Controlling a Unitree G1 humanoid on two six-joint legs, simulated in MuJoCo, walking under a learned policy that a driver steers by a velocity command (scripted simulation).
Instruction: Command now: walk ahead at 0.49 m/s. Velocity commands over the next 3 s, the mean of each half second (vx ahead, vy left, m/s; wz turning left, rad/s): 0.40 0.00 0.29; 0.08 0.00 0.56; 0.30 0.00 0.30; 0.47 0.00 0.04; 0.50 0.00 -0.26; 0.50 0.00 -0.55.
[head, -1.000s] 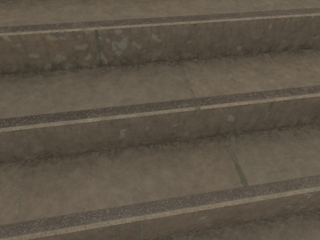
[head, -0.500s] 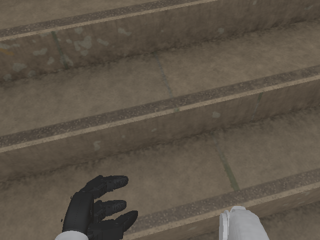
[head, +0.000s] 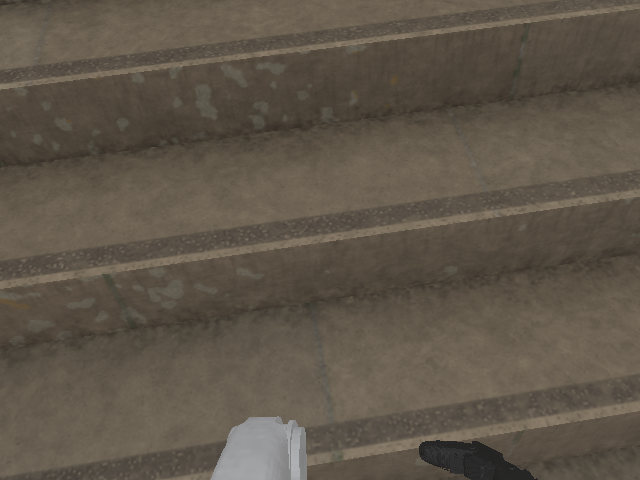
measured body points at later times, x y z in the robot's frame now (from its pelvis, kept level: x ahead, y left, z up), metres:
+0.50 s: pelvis +0.29 +0.00 +0.16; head +0.34 +0.02 +0.61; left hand +0.55 +0.15 +0.11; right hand +0.24 -0.23 +0.03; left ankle +0.19 +0.05 -0.58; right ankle +0.47 -0.09 -0.32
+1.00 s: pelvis +0.45 +0.00 +0.31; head +0.48 +0.02 +0.76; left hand +0.41 +0.26 +0.18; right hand +0.73 -0.08 +0.22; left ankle +0.49 +0.15 -0.34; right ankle +0.54 -0.09 -0.41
